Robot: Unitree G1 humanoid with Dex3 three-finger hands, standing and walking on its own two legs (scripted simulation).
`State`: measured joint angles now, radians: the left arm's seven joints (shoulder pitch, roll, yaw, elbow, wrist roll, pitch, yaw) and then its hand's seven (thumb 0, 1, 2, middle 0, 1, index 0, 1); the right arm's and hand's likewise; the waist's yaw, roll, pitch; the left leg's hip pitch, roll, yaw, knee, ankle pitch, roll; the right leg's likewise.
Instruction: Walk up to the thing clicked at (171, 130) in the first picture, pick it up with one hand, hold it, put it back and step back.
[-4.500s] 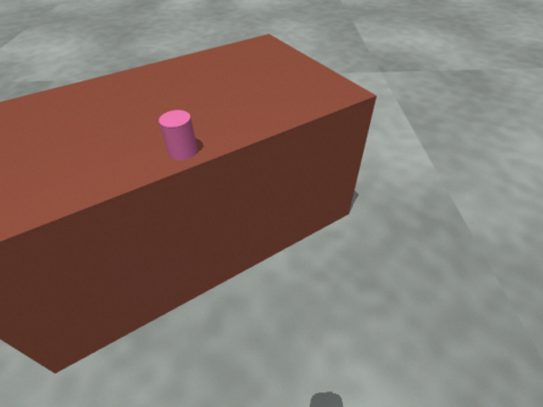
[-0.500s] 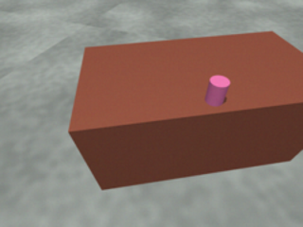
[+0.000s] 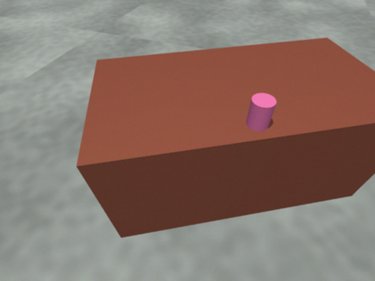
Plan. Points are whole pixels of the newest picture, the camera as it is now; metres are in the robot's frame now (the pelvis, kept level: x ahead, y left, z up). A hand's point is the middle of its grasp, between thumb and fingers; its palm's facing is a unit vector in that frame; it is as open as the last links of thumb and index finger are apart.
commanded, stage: stand
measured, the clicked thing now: (260, 112) +0.70 -0.27 -0.08
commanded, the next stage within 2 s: none
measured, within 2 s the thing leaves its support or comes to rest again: neither
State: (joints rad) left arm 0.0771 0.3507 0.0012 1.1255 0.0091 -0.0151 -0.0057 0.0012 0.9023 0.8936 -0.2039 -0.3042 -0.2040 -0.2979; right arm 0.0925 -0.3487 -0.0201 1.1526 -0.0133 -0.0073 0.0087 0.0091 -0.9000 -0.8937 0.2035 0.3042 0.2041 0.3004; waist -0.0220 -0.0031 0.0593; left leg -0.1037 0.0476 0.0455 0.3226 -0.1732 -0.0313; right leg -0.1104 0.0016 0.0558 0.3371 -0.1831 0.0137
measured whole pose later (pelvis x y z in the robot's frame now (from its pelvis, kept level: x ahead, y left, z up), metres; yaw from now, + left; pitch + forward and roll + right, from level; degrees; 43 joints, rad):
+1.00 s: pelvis +0.01 +0.00 +0.00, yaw +1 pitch -2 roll +0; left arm 0.11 0.36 -0.01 1.12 0.01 -0.01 0.00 0.00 0.90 0.89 -0.20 -0.30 -0.20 -0.30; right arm 0.10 -0.35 -0.01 1.14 -0.01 -0.01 0.01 0.01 -0.90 -0.89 0.20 0.30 0.20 0.30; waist -0.01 0.00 0.05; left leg -0.11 0.04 0.03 0.32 -0.18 -0.03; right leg -0.11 -0.01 0.04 0.33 -0.19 0.02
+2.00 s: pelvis +0.00 +0.01 +0.00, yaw +1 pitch -2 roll +0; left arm 0.12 0.36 -0.01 1.11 0.01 -0.01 0.00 0.00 0.90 0.89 -0.20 -0.30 -0.20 -0.30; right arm 0.12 -0.35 -0.01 1.13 -0.01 -0.01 0.01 0.01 -0.90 -0.89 0.20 0.30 0.20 0.30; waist -0.01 0.00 0.05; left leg -0.10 0.03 0.03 0.33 -0.18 -0.02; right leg -0.10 -0.01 0.04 0.32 -0.19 0.02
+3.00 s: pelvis +0.13 -0.07 -0.01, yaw +5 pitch -3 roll -2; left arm 0.35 0.38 0.07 0.92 0.03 -0.06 -0.05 0.00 0.90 0.89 -0.21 -0.30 -0.21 -0.30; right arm 0.29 -0.41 -0.08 0.91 -0.03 -0.02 0.06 0.01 -0.90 -0.89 0.20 0.30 0.20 0.30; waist 0.04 0.04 0.09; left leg -0.47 0.05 -0.06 0.82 -0.30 0.00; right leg -0.06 0.02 -0.11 0.41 -0.30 -0.04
